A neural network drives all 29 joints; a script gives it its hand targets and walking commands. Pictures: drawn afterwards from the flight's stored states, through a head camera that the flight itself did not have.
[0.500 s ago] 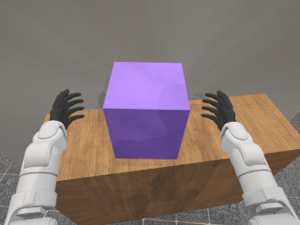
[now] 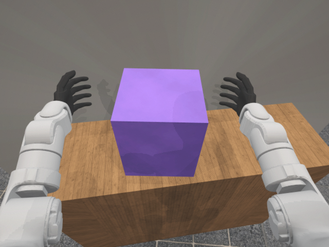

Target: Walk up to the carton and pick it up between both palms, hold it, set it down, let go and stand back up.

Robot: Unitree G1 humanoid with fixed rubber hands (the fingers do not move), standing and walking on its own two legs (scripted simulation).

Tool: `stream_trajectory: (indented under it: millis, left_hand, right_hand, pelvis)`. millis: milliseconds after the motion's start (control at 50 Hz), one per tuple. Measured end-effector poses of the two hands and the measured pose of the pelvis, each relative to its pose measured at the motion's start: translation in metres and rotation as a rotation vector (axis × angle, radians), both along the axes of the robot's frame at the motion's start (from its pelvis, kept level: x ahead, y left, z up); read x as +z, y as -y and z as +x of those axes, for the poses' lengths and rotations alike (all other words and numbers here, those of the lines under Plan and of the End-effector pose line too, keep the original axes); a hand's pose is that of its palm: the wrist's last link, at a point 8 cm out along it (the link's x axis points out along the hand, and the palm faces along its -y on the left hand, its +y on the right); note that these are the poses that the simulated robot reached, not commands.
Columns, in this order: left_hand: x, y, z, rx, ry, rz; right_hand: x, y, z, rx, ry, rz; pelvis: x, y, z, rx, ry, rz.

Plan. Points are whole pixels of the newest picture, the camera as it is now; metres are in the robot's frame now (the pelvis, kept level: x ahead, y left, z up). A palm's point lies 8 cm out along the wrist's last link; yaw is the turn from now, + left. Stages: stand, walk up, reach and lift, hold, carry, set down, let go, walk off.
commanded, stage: reach and lift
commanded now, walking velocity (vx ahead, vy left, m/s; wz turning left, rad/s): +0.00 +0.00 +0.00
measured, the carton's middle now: (160, 125) +0.46 +0.02 +0.03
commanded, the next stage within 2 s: none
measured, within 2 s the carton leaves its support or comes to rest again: neither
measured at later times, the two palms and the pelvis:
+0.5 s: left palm (67, 92) +0.45 +0.24 +0.16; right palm (235, 90) +0.46 -0.17 +0.16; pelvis +0.00 +0.00 +0.00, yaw +1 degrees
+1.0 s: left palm (88, 123) +0.44 +0.22 +0.06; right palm (226, 121) +0.44 -0.16 +0.06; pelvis -0.01 -0.01 -0.02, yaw +2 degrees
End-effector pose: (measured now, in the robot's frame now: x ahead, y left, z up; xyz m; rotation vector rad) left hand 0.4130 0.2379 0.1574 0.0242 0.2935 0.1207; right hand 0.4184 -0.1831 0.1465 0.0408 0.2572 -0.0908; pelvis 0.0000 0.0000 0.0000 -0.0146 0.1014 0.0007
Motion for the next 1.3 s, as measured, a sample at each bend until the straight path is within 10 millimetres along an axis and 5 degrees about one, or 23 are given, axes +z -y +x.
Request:
stream_trajectory:
  millis: [400,780,1020,1300]
  left_hand:
    - [0.026,0.002,0.036,0.044,0.014,-0.018]
    - [-0.082,0.004,0.016,0.06,-0.02,0.007]
    - [-0.095,0.022,0.027,0.008,0.018,0.011]
    - [-0.098,0.025,0.029,0.001,0.037,0.009]
  right_hand:
    - [0.035,-0.009,0.037,-0.002,-0.017,-0.039]
    - [-0.074,-0.03,0.021,-0.011,-0.066,-0.032]
    - [-0.082,-0.02,0.022,-0.023,-0.022,-0.06]
    - [-0.083,-0.035,0.025,0.0,-0.01,-0.044]
  pelvis:
    - [-0.003,0.0,-0.005,0.003,-0.096,0.002]
    - [-0.012,0.005,-0.003,0.031,-0.19,-0.011]
    - [-0.02,0.006,-0.008,0.035,-0.255,0.005]
    - [-0.024,0.002,-0.012,0.027,-0.284,-0.002]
